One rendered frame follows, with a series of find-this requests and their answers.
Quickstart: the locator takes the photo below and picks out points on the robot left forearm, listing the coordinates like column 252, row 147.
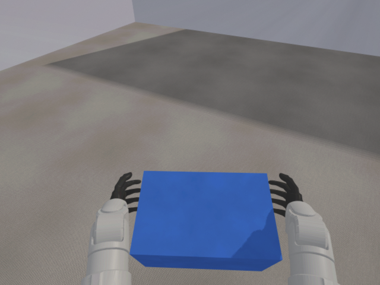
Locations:
column 108, row 248

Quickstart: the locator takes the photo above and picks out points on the robot right forearm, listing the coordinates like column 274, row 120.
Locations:
column 310, row 249

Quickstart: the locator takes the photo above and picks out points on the robot right hand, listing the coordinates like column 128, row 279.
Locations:
column 291, row 194

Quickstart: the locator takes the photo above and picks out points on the carton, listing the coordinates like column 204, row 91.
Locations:
column 205, row 220

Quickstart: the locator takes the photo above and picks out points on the robot left hand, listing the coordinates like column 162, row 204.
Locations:
column 120, row 188

